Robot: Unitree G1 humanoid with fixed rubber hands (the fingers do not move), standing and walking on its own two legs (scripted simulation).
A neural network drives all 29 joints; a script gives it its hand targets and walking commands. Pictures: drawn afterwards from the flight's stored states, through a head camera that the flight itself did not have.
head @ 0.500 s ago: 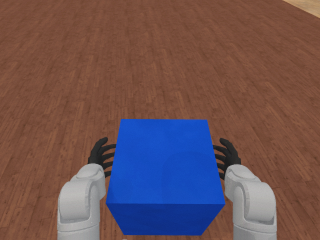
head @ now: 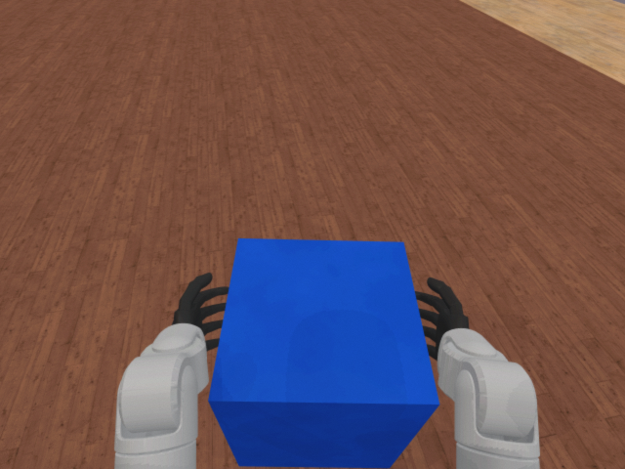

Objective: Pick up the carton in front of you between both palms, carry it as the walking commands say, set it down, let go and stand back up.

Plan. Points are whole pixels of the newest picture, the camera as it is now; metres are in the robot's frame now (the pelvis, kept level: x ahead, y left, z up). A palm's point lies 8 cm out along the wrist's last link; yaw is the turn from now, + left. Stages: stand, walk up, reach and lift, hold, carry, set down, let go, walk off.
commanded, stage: carry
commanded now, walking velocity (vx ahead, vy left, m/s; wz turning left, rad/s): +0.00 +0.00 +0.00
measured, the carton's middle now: (317, 359) +0.28 +0.00 +0.01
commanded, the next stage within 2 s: hold in 1.18 s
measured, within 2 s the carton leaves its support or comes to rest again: neither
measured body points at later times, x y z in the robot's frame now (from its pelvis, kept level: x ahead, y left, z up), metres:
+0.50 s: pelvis +0.03 -0.02 -0.01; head +0.00 -0.02 +0.44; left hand +0.30 +0.14 +0.05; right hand +0.30 -0.17 +0.05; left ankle +0.02 +0.09 -0.74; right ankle -0.03 -0.12 -0.74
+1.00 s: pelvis -0.01 -0.02 +0.00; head -0.03 -0.02 +0.45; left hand +0.30 +0.13 +0.03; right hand +0.30 -0.17 +0.03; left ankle +0.02 +0.09 -0.74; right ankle -0.03 -0.12 -0.74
